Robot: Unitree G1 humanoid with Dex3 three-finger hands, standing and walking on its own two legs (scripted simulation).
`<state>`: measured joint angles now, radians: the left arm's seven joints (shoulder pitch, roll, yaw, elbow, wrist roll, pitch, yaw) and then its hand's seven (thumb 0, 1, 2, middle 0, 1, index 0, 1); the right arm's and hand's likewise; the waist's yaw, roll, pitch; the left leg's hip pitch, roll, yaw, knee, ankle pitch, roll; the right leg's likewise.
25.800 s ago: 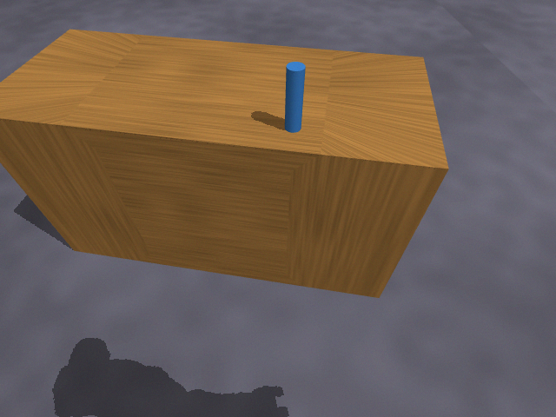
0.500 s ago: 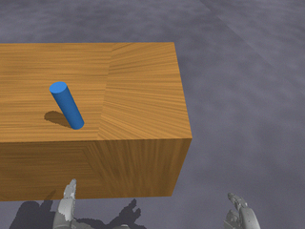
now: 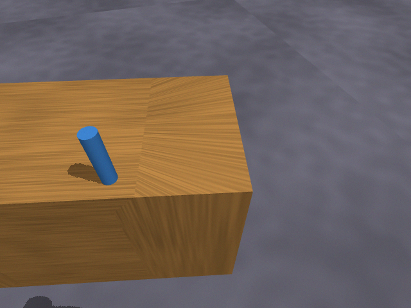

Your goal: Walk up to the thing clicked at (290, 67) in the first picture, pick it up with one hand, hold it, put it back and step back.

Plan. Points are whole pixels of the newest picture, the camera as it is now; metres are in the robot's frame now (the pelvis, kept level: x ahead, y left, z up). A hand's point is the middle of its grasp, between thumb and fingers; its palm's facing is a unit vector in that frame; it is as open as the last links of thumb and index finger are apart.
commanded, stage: home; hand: left
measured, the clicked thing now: (99, 158) +0.44 +0.27 +0.01
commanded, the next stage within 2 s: stand in 1.32 s
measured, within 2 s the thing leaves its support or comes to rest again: neither
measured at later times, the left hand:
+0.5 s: hand out of the picture +0.03 +0.26 -0.15, palm faces -0.06 -0.93 -0.37, open 17.4 cm
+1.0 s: hand out of the picture +0.07 +0.25 -0.15, palm faces -0.06 -0.93 -0.35, open 17.4 cm
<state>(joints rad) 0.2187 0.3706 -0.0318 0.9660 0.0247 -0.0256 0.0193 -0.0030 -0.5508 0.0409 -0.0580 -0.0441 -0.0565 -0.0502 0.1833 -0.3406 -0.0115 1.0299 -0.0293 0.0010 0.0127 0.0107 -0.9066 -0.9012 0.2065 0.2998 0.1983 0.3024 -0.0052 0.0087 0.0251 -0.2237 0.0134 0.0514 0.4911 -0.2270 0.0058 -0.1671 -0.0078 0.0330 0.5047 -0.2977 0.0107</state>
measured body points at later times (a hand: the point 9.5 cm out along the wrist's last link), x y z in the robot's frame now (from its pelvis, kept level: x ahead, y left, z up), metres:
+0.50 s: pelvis -0.02 +0.01 +0.01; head -0.02 +0.00 +0.46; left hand +0.03 +0.31 -0.12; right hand +0.04 -0.29 -0.13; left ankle +0.03 +0.12 -0.74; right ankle -0.01 -0.13 -0.74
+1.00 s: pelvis +0.00 +0.00 +0.01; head +0.01 +0.00 +0.46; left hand +0.08 +0.30 -0.12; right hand +0.07 -0.30 -0.13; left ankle +0.03 +0.12 -0.74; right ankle -0.01 -0.13 -0.74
